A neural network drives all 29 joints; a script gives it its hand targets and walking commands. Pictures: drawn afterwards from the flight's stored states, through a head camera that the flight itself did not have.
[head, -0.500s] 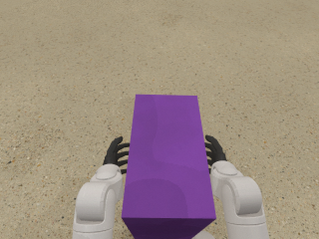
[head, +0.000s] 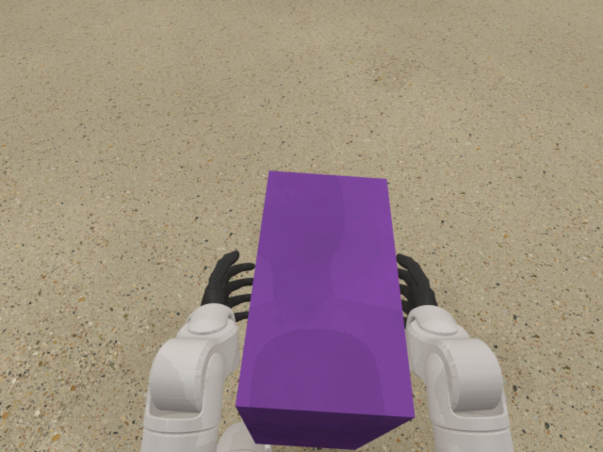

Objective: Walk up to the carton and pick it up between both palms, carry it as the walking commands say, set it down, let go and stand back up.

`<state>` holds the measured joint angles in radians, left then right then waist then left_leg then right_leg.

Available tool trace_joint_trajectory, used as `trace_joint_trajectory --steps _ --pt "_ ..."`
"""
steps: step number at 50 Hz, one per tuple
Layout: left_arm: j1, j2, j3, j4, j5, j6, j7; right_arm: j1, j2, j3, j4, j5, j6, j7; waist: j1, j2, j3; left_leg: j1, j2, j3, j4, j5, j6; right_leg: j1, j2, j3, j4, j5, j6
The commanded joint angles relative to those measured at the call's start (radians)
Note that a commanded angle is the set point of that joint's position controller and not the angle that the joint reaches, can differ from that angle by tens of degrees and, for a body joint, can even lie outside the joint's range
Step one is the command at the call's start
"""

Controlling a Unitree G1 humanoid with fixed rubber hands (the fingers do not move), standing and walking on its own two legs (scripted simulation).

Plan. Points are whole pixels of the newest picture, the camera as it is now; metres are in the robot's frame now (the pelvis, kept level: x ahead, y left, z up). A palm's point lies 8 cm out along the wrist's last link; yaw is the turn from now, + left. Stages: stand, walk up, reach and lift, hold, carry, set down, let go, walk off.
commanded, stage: carry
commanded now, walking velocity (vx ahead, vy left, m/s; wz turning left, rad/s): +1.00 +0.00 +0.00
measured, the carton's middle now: (315, 322) +0.28 +0.01 +0.00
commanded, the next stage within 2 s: none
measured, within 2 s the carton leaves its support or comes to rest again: neither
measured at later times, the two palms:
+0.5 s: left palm (231, 76) +0.75 +0.17 +0.09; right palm (353, 81) +0.74 -0.07 +0.09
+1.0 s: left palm (263, 53) +0.92 +0.13 +0.05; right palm (361, 72) +0.83 -0.09 +0.06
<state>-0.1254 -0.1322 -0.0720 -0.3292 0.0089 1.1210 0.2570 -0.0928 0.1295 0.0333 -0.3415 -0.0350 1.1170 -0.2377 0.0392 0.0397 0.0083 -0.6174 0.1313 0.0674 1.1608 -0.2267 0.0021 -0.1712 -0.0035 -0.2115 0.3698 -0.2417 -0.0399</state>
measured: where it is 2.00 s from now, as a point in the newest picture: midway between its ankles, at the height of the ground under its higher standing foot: (194, 395)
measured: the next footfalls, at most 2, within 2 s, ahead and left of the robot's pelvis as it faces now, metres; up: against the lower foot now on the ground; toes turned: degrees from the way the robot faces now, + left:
left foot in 0.20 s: +0.46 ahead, +0.14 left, +0.00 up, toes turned +9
right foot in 0.58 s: +0.73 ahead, -0.04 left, +0.00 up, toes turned -10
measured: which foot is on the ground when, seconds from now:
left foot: up 0.00-0.18, down 0.20-0.58, up 0.60-0.90, down 0.92-1.00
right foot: down 0.00-0.18, up 0.20-0.56, down 0.58-0.92, up 0.94-1.00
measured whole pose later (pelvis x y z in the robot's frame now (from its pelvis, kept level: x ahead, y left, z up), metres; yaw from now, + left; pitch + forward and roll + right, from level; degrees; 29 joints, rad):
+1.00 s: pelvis +0.61 +0.13 -0.03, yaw -23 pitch +1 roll +0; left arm -0.20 -0.14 -0.04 -0.44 0.03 1.15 0.26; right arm -0.20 0.14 0.01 -0.40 0.00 1.13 -0.25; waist -0.01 -0.05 0.10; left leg -0.51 0.06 0.16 0.67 -0.18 0.06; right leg -0.65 0.06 0.03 1.07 -0.47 0.04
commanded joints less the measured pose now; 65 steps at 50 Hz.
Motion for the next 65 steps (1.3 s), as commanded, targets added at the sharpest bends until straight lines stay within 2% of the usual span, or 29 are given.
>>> trace_joint_trajectory --steps 1,4,7,8,9,10,11,12,13,17,19,23,28,29,30,31,32,34,44,46,48,49,51,54,57,61,63,64,65 --pt "-0.383 -1.020 -0.434 -0.217 -0.257 -0.077 -0.178 -0.378 1.024 0.464 -0.162 0.230 -0.081 0.149 -0.032 -0.112 -0.234 -0.079 0.080 -0.043 -0.299 0.017 -0.026 0.178 -0.310 0.217 -0.212 0.060 -0.131" --pt "-0.323 -0.967 -0.413 -0.184 -0.245 -0.052 -0.166 -0.330 0.975 0.452 -0.177 0.215 -0.067 0.131 -0.034 -0.177 -0.194 0.172 -0.042 0.136 -0.591 0.287 -0.047 0.085 -0.190 0.029 -0.252 0.232 -0.065" --pt "-0.274 -0.889 -0.369 -0.174 -0.210 -0.029 -0.144 -0.366 0.930 0.471 -0.188 0.237 -0.036 0.116 -0.027 -0.204 -0.201 0.319 -0.191 0.271 -0.651 0.302 -0.029 0.177 -0.164 -0.051 -0.046 0.927 -0.036" --pt "-0.263 -0.854 -0.356 -0.205 -0.193 -0.023 -0.135 -0.338 0.910 0.477 -0.175 0.251 -0.027 0.112 -0.046 -0.170 -0.273 0.479 -0.244 0.296 -0.694 0.305 -0.010 0.151 -0.133 -0.078 0.155 1.001 -0.005" --pt "-0.264 -0.836 -0.345 -0.214 -0.182 -0.019 -0.128 -0.391 0.908 0.507 -0.230 0.273 -0.021 0.112 -0.079 -0.164 -0.356 0.677 -0.223 0.279 -0.736 0.329 0.023 0.065 -0.122 -0.078 0.377 0.977 0.026" --pt "-0.297 -0.812 -0.344 -0.217 -0.175 -0.015 -0.123 -0.388 0.895 0.500 -0.208 0.269 -0.011 0.113 -0.116 -0.093 -0.431 0.941 -0.082 0.117 -0.686 0.413 0.082 -0.204 -0.098 -0.042 0.621 0.716 0.063" --pt "-0.270 -0.817 -0.328 -0.183 -0.160 -0.010 -0.121 -0.460 0.876 0.504 -0.203 0.278 0.000 0.110 -0.078 0.112 -0.428 1.022 0.227 -0.296 -0.751 0.731 0.173 -0.427 0.046 0.007 0.921 -0.139 0.094" --pt "-0.245 -0.842 -0.338 -0.183 -0.176 -0.009 -0.116 -0.450 0.904 0.496 -0.201 0.280 0.005 0.103 -0.081 0.032 -0.490 1.110 0.277 -0.406 -0.732 1.000 0.247 -0.502 0.026 0.125 1.026 -0.237 0.071" --pt "-0.257 -0.859 -0.359 -0.190 -0.192 -0.011 -0.119 -0.394 0.919 0.482 -0.174 0.267 0.000 0.103 -0.080 0.060 -0.485 1.069 0.282 -0.387 -0.700 1.236 0.251 -0.535 0.001 0.174 1.086 -0.209 0.052" --pt "-0.379 -0.946 -0.414 -0.288 -0.249 -0.046 -0.141 -0.379 1.035 0.448 -0.206 0.290 -0.056 0.128 -0.061 0.119 -0.496 0.862 0.186 -0.131 -0.819 0.851 0.153 -0.453 -0.091 0.200 0.722 -0.102 0.069" --pt "-0.358 -0.971 -0.404 -0.268 -0.247 -0.058 -0.147 -0.377 1.042 0.462 -0.195 0.284 -0.062 0.142 -0.050 0.073 -0.454 0.787 0.171 -0.027 -0.872 0.776 0.135 -0.392 -0.089 0.163 0.567 -0.029 0.060" --pt "-0.370 -0.943 -0.433 -0.317 -0.246 -0.066 -0.143 -0.369 0.990 0.456 -0.207 0.260 -0.068 0.144 -0.050 0.159 -0.366 0.707 0.089 0.130 -0.854 0.826 0.116 -0.288 -0.034 0.056 0.272 0.146 0.038" --pt "-0.306 -0.917 -0.423 -0.201 -0.234 0.005 -0.134 -0.348 0.892 0.427 -0.185 0.216 -0.006 0.108 -0.017 -0.021 -0.382 0.593 -0.001 0.202 -0.470 0.838 0.006 0.011 0.028 -0.003 0.017 0.551 0.005" --pt "-0.306 -0.897 -0.419 -0.197 -0.240 0.015 -0.136 -0.345 0.862 0.416 -0.180 0.207 0.010 0.103 -0.002 -0.150 -0.415 0.378 -0.040 0.178 -0.255 0.580 -0.035 0.197 -0.097 0.166 0.079 1.003 -0.050" --pt "-0.288 -0.870 -0.414 -0.181 -0.244 0.031 -0.138 -0.313 0.854 0.410 -0.147 0.199 0.027 0.099 -0.002 -0.326 -0.397 0.115 -0.165 0.167 0.007 -0.177 -0.067 0.348 -0.283 0.423 0.136 1.634 -0.142" --pt "-0.311 -0.852 -0.419 -0.179 -0.251 0.042 -0.142 -0.339 0.872 0.414 -0.110 0.211 0.042 0.097 -0.004 -0.271 -0.325 0.047 -0.186 0.082 0.137 -0.390 -0.066 0.274 -0.294 0.476 0.142 1.766 -0.173" --pt "-0.352 -0.878 -0.444 -0.220 -0.278 0.037 -0.154 -0.318 0.927 0.414 -0.111 0.222 0.034 0.100 -0.005 -0.221 -0.393 -0.063 -0.157 -0.019 0.217 -0.370 -0.074 0.362 -0.333 0.504 0.165 1.605 -0.210" --pt "-0.328 -0.875 -0.417 -0.159 -0.267 0.046 -0.160 -0.302 0.951 0.417 -0.074 0.212 0.034 0.093 -0.025 -0.136 -0.435 -0.067 -0.082 -0.088 0.119 -0.310 -0.071 0.334 -0.322 0.487 0.143 1.320 -0.192" --pt "-0.367 -0.986 -0.460 -0.328 -0.257 -0.016 -0.159 -0.400 1.051 0.486 -0.230 0.292 -0.034 0.128 -0.030 -0.154 -0.502 0.266 -0.147 0.035 -0.491 0.056 -0.040 -0.045 -0.139 0.383 0.228 0.809 -0.055" --pt "-0.295 -0.968 -0.440 -0.261 -0.228 -0.003 -0.148 -0.376 1.034 0.496 -0.230 0.288 -0.023 0.134 -0.057 -0.124 -0.485 0.478 -0.055 0.037 -0.746 0.381 0.014 -0.208 -0.062 0.336 0.350 0.377 0.022" --pt "-0.302 -0.971 -0.429 -0.249 -0.208 0.004 -0.148 -0.407 1.024 0.497 -0.233 0.304 -0.020 0.145 -0.048 0.323 -0.493 0.569 0.391 -0.291 -0.737 0.803 0.218 -0.447 0.099 0.168 0.873 -0.432 0.104" --pt "-0.341 -0.963 -0.443 -0.256 -0.218 0.002 -0.155 -0.393 1.030 0.491 -0.228 0.301 -0.024 0.144 -0.052 0.331 -0.505 0.492 0.453 -0.313 -0.752 0.662 0.286 -0.401 -0.002 0.222 0.993 -0.405 0.092" --pt "-0.377 -0.974 -0.442 -0.208 -0.229 0.006 -0.152 -0.359 1.022 0.475 -0.167 0.262 -0.015 0.143 -0.039 0.039 -0.384 0.376 0.302 -0.143 -0.737 0.561 0.198 -0.362 -0.028 0.230 1.045 -0.248 0.098" --pt "-0.383 -1.005 -0.438 -0.240 -0.254 -0.012 -0.169 -0.399 1.033 0.465 -0.202 0.256 -0.037 0.148 -0.027 0.097 -0.398 0.501 0.222 0.035 -0.665 0.544 0.096 -0.297 -0.034 0.175 0.742 -0.206 0.108" --pt "-0.390 -1.007 -0.434 -0.208 -0.253 -0.010 -0.173 -0.376 1.019 0.452 -0.192 0.232 -0.038 0.138 -0.042 0.141 -0.396 0.544 0.257 0.050 -0.680 0.567 0.097 -0.217 0.017 0.085 0.553 -0.273 0.104" --pt "-0.333 -0.997 -0.451 -0.148 -0.258 0.012 -0.176 -0.288 0.968 0.414 -0.130 0.187 -0.024 0.120 -0.047 0.219 -0.381 0.574 0.282 0.119 -0.594 0.587 0.063 -0.203 -0.023 0.096 0.323 -0.261 0.066" --pt "-0.315 -1.003 -0.448 -0.128 -0.273 0.016 -0.186 -0.296 0.949 0.414 -0.125 0.179 -0.020 0.108 -0.028 0.066 -0.318 0.434 0.249 0.174 -0.462 0.517 0.005 -0.154 -0.083 0.202 0.029 -0.037 0.019" --pt "-0.306 -0.992 -0.450 -0.130 -0.269 0.020 -0.187 -0.280 0.952 0.426 -0.125 0.178 -0.017 0.107 -0.033 -0.049 -0.306 0.264 0.190 0.169 -0.361 0.015 -0.019 -0.047 -0.169 0.346 0.015 0.270 -0.019" --pt "-0.324 -0.994 -0.432 -0.142 -0.264 0.003 -0.186 -0.338 0.985 0.476 -0.167 0.206 -0.016 0.118 -0.035 -0.419 -0.285 0.038 0.065 0.207 -0.215 -0.331 -0.085 -0.067 -0.379 0.631 0.043 0.610 -0.128"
